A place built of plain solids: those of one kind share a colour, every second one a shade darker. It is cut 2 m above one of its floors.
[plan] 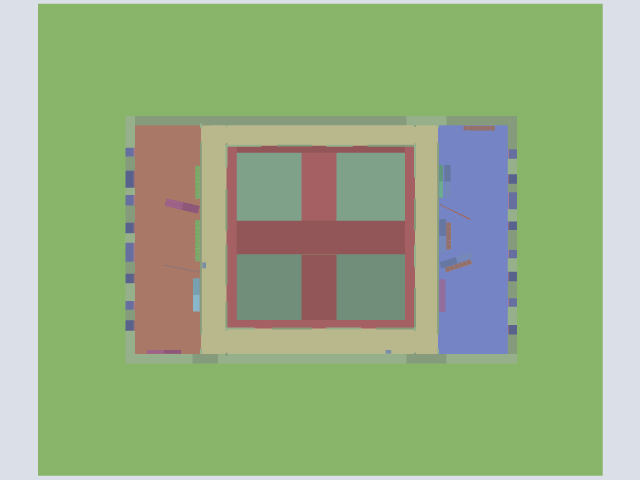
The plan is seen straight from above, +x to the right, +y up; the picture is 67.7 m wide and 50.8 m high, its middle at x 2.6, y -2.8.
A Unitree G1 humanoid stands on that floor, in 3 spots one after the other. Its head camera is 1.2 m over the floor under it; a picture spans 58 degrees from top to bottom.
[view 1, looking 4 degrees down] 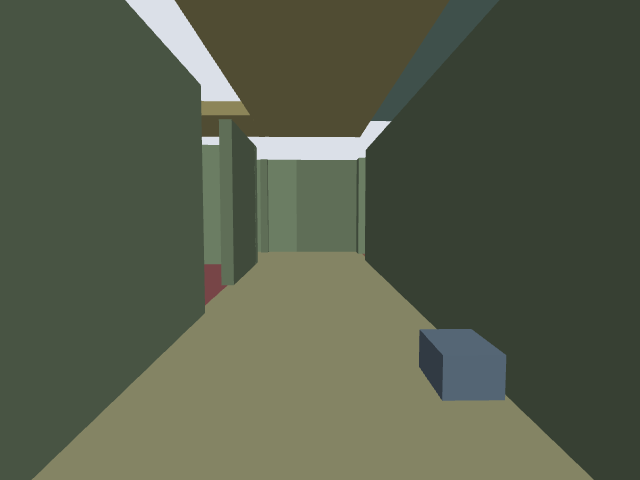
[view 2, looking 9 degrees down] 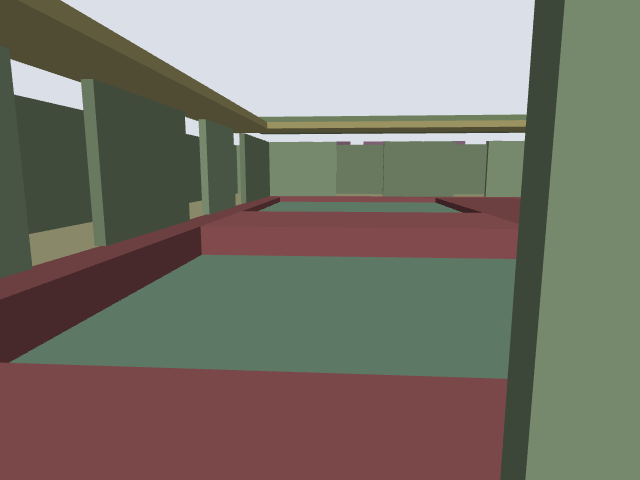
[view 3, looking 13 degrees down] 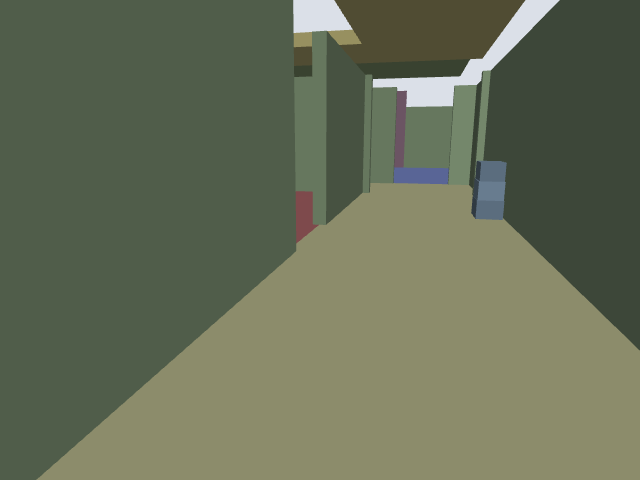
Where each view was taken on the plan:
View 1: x -8.65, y -2.54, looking -91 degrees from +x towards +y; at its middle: wall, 12.36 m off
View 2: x -8.65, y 3.13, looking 4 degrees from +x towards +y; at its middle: floor_gang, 9.44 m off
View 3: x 2.50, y -13.57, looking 13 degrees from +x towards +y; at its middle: floor_corr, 5.33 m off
